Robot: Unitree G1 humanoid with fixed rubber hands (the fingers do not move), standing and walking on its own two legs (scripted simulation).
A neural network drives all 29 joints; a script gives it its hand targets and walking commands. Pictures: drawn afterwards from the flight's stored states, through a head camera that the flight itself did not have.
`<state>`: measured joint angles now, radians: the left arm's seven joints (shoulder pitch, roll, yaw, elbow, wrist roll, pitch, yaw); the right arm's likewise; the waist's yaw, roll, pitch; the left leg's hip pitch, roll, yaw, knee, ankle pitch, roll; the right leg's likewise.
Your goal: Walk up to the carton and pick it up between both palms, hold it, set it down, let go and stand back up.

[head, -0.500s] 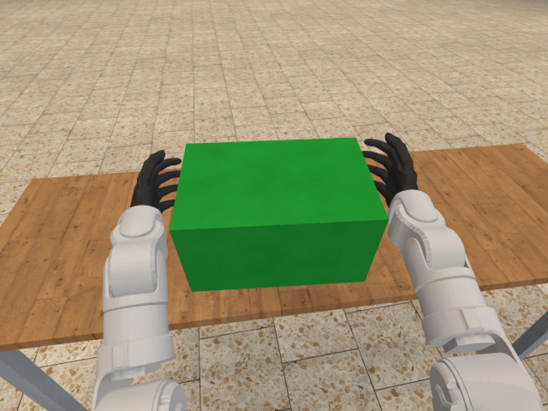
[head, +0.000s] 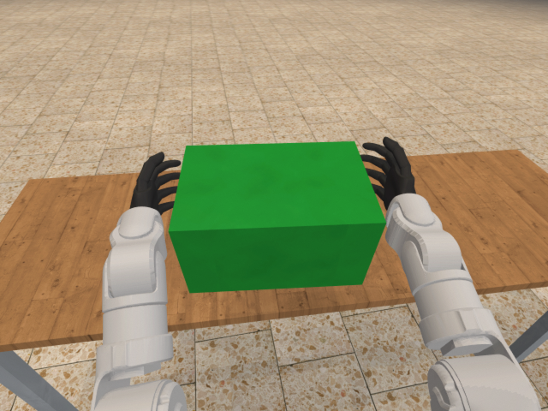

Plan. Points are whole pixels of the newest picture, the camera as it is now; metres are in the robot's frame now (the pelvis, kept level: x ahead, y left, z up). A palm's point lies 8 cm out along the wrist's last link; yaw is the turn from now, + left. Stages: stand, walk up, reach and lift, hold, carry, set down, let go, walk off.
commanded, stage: hold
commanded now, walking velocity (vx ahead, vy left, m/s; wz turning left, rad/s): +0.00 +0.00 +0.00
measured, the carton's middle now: (274, 215) +0.37 +0.01 +0.13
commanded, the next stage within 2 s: none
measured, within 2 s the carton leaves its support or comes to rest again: neither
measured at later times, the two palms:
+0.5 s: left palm (147, 207) +0.35 +0.19 +0.17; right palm (396, 193) +0.36 -0.16 +0.18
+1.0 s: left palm (149, 206) +0.35 +0.19 +0.17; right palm (398, 192) +0.36 -0.16 +0.18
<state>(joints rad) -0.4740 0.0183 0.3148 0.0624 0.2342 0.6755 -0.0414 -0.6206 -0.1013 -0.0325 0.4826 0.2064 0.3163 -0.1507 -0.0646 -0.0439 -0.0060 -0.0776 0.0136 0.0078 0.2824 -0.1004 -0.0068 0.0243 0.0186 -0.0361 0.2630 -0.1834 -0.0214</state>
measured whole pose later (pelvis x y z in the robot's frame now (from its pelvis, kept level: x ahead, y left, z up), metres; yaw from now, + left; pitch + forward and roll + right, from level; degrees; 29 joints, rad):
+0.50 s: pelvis +0.00 +0.00 +0.00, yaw +0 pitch -6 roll +0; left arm -0.51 0.03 0.31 0.12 0.24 0.66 -0.04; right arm -0.65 -0.10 -0.05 0.55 0.19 0.29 -0.14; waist -0.06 -0.05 -0.01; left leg -0.09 0.01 0.01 0.28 -0.09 -0.01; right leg 0.01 0.02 -0.04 0.27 -0.18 -0.02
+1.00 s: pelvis +0.00 +0.00 +0.00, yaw -1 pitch -5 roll +0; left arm -0.49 0.02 0.31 0.08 0.24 0.67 -0.03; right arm -0.65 -0.11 -0.04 0.50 0.20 0.32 -0.14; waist -0.05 -0.03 0.00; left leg -0.09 0.01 0.02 0.27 -0.09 0.00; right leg 0.01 0.02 -0.03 0.26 -0.17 -0.02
